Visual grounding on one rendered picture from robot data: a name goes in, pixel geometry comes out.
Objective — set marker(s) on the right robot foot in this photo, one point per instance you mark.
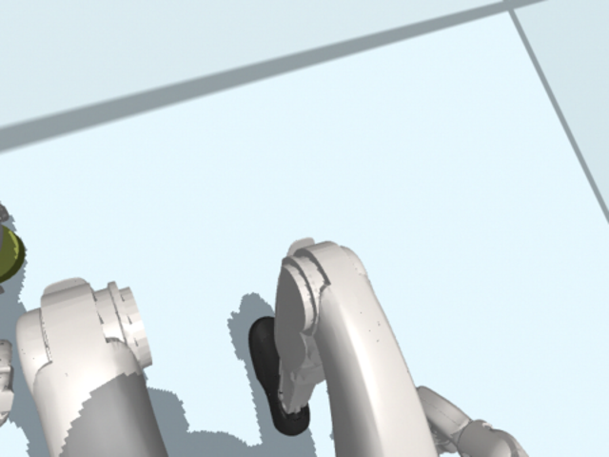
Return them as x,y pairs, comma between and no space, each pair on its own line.
266,362

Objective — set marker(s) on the tin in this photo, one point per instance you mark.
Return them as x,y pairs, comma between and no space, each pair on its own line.
12,254

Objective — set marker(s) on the right robot arm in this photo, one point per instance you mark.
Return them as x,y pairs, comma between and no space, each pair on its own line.
480,439

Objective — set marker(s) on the right robot hand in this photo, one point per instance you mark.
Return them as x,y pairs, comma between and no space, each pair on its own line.
446,421

